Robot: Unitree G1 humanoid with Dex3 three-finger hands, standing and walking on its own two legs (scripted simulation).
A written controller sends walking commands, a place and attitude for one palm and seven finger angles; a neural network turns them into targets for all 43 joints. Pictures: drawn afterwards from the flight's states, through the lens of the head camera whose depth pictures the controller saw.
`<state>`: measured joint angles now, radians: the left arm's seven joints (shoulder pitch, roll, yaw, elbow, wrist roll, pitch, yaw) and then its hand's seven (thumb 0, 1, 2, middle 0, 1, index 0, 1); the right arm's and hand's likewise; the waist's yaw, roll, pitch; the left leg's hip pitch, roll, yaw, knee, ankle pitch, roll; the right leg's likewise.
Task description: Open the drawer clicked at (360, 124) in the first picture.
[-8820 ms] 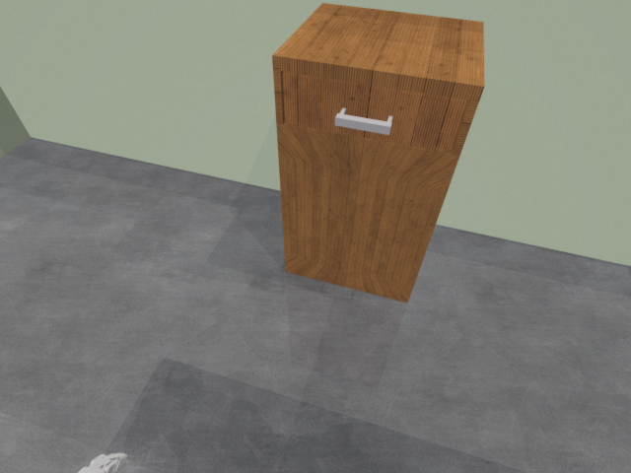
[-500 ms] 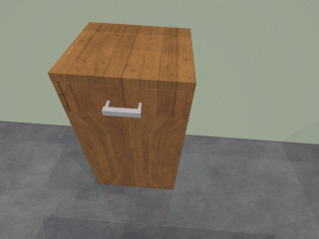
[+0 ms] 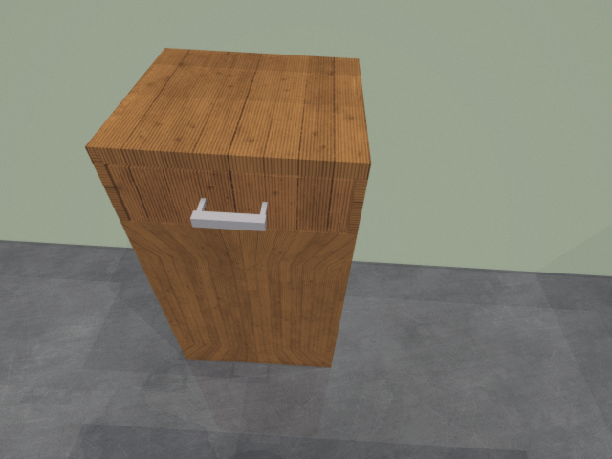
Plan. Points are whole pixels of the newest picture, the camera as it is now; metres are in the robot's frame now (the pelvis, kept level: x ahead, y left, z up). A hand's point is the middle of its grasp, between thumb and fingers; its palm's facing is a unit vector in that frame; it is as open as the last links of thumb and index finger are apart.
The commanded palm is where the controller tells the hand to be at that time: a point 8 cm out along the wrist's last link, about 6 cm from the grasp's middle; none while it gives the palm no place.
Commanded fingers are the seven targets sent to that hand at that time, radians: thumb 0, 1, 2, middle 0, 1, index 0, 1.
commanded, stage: look again from close up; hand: left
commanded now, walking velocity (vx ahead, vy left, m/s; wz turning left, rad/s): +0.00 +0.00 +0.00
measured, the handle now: (231, 213) +0.54 +0.17 -0.02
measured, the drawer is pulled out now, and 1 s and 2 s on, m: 0.00 0.00 0.00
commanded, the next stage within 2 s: raise the hand with hooked fingers in 0.02 s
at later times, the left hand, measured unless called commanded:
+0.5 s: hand (206, 397) +0.21 +0.15 -0.04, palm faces -0.03 -0.40 -0.92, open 8.3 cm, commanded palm +0.15 +0.20 -0.02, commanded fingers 0.00 0.43 0.70 -0.23 -0.60 -0.23 -0.60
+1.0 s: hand (187, 346) +0.26 +0.18 -0.01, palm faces -0.05 -0.11 -0.99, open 11.3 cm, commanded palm +0.24 +0.19 +0.06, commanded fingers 0.00 -0.15 0.45 -0.28 -0.98 -0.28 -0.98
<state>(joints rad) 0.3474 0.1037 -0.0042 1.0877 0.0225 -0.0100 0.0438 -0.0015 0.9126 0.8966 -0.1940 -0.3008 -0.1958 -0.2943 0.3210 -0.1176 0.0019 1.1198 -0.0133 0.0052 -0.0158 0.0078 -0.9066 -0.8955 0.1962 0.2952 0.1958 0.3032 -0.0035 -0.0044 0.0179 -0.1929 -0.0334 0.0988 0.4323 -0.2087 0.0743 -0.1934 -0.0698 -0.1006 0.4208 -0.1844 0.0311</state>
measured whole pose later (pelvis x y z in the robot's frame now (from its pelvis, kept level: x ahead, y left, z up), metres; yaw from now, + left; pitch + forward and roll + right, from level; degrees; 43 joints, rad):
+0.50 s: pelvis +0.00 -0.03 -0.03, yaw -1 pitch +4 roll +2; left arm 0.38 0.24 -0.12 0.05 0.88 -0.03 0.35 0.01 0.68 0.79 -0.21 -0.46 -0.21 -0.45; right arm 0.13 -0.27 -0.04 0.56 -0.03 -0.05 0.01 0.02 -0.91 -0.90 0.20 0.30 0.19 0.30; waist 0.02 0.00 -0.10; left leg -0.43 -0.02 0.13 0.68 -0.33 0.04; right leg -0.49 0.01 0.05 0.76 -0.34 -0.02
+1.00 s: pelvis +0.05 -0.06 -0.03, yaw -1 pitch +8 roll +2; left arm 0.38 0.41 -0.01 -0.09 0.97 -0.04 0.27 0.00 0.07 0.54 -0.27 -0.83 -0.27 -0.83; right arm 0.12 -0.20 0.04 0.56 -0.04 0.11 0.02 0.01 -0.90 -0.90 0.20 0.30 0.20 0.30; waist 0.08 0.03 -0.08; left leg -0.45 -0.01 0.01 0.70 -0.39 -0.01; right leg -0.50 0.05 0.03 0.77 -0.41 -0.07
